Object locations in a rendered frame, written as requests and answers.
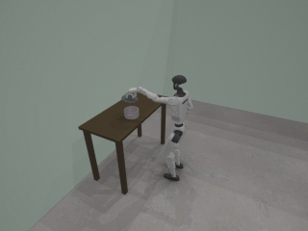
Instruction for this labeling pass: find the left robot hand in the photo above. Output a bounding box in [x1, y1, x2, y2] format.
[125, 88, 137, 99]

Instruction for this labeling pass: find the right robot upper arm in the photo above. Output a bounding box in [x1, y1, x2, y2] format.
[184, 90, 193, 112]

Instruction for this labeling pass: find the robot right thigh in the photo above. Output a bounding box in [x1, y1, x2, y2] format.
[170, 126, 186, 150]

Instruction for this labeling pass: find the table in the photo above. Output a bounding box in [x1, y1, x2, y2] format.
[78, 92, 168, 194]

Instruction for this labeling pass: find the left robot forearm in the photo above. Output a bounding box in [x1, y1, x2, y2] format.
[136, 87, 158, 100]

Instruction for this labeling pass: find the left robot upper arm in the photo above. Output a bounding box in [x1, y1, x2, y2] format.
[152, 93, 179, 106]

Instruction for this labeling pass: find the pot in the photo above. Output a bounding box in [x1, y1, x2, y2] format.
[123, 106, 140, 119]

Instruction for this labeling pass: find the left robot foot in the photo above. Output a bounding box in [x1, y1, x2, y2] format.
[164, 173, 180, 181]

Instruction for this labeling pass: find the lid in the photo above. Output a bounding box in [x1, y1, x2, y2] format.
[121, 94, 139, 104]

